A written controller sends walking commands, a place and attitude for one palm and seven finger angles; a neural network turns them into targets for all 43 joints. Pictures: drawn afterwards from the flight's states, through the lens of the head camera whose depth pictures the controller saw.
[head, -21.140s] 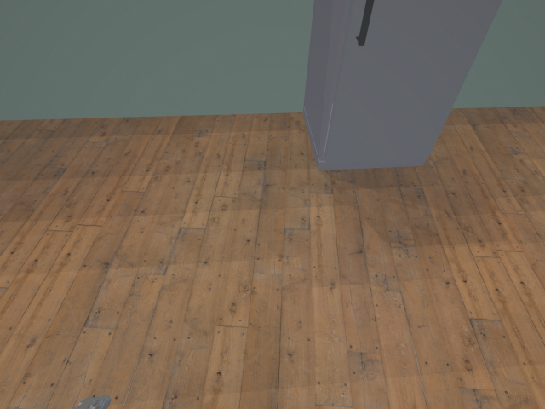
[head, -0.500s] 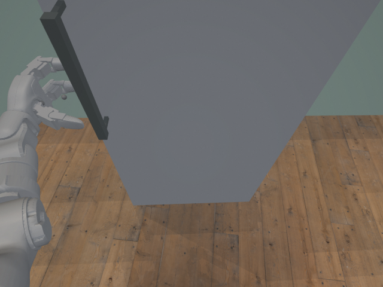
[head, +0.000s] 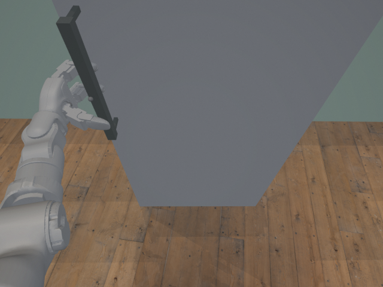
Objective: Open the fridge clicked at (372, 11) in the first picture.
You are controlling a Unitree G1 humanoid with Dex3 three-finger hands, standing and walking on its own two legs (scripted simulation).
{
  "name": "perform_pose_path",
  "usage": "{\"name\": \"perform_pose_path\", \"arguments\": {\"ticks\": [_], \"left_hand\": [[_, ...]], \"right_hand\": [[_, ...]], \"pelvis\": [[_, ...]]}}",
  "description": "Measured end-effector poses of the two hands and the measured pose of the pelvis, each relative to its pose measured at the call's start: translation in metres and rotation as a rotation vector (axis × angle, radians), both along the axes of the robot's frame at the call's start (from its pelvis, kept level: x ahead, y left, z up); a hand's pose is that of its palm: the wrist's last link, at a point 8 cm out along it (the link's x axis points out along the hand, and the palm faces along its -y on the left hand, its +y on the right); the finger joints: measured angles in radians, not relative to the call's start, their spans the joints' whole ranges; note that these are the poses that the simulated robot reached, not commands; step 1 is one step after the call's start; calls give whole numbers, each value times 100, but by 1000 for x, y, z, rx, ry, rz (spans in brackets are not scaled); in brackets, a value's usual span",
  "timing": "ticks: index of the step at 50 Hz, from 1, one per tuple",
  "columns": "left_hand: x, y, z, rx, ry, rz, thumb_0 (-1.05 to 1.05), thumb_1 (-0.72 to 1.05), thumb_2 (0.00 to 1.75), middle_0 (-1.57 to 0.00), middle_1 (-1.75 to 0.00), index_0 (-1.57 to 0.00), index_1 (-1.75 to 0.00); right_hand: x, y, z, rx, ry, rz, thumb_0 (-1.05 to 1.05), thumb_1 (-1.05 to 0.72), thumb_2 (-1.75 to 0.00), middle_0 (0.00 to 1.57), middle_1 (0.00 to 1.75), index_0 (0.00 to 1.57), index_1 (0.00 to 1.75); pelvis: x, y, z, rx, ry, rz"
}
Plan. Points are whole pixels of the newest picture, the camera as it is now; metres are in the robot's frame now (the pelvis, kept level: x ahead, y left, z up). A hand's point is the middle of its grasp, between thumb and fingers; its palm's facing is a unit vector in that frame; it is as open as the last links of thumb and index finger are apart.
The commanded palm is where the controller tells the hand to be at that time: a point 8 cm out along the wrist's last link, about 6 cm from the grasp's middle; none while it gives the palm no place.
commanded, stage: slide the fingers in behind the handle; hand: left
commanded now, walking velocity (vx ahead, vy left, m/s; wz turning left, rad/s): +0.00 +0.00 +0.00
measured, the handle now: (97, 85) +0.51 +0.20 +0.13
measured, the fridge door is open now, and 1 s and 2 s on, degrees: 0 0 0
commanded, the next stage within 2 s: grip the handle and tug to test in 1.02 s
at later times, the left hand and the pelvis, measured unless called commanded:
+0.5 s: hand (104, 97) +0.46 +0.18 +0.14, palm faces +0.01 -1.00 +0.00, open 13.9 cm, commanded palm +0.43 +0.22 +0.14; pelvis +0.00 -0.02 +0.00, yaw +0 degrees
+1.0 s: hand (99, 99) +0.45 +0.18 +0.14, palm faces +0.00 -1.00 +0.00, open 14.0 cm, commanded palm +0.43 +0.23 +0.14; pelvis +0.00 -0.02 +0.00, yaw -1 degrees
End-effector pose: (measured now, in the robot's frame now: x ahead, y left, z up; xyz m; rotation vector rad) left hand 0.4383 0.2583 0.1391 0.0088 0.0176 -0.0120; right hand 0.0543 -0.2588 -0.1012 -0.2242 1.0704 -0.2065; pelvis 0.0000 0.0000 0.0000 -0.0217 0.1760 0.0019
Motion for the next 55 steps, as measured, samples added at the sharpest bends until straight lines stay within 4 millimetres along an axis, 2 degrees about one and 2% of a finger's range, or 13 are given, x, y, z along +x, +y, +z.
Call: {"name": "perform_pose_path", "arguments": {"ticks": [9,15,23,39,47,55], "left_hand": [[4,-10,-2,2,6,18,-2,-50,30,-30,-120,-31,-122],[4,-19,-4,-9,11,5,-2,-50,30,-30,-120,-31,-122],[3,-28,0,14,-1,7,-2,-50,30,-30,-120,-31,-122],[-3,-29,-2,-9,14,16,-2,-50,30,-30,-120,-30,-120],[-5,-23,4,-4,-16,16,-2,-50,30,-30,-120,-30,-120],[-14,-15,1,-9,1,11,-2,-50,30,-30,-120,-30,-120]], "right_hand": [[-22,-9,-4,1,52,-28,0,-90,-89,20,30,20,30],[-28,-14,-5,1,64,-38,0,-90,-89,20,30,20,30],[-21,-20,-4,3,38,-34,0,-90,-89,20,30,20,30],[1,-20,-3,13,-15,-7,0,-90,-89,20,30,20,30],[0,-19,0,10,-27,-14,0,-90,-89,20,30,20,30],[-4,-16,0,6,-24,-18,0,-90,-89,20,30,20,30]], "pelvis": [[-1,-7,0,6,3,-6],[-2,-11,0,8,-1,-7],[-3,-16,0,11,-1,-7],[-3,-19,0,14,-13,-4],[-3,-17,1,13,-15,-12],[-5,-13,1,11,-24,-13]]}}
